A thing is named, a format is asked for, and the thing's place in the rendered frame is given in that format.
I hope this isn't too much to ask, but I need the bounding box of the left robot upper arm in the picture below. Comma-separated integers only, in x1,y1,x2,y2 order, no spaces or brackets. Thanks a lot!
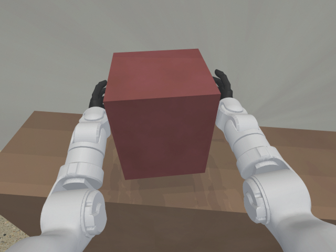
4,188,107,252

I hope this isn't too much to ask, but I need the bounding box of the left robot hand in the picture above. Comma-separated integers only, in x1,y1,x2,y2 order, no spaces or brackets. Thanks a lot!
89,80,107,109

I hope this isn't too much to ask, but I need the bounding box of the left robot forearm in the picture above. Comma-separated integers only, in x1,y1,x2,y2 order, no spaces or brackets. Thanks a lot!
40,107,111,232

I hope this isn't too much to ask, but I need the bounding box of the carton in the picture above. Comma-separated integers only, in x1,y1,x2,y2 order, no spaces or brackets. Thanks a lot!
103,49,221,180

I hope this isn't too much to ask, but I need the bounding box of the right robot hand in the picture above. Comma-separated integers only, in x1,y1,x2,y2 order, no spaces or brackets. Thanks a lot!
213,69,233,100

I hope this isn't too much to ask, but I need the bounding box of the pedestal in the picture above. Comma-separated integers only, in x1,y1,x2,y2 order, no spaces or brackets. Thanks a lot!
0,111,336,252

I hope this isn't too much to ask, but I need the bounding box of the right robot forearm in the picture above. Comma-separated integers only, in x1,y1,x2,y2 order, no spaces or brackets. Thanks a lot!
215,98,311,209

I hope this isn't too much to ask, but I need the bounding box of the right robot upper arm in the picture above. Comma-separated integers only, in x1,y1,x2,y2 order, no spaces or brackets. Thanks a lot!
243,169,336,252

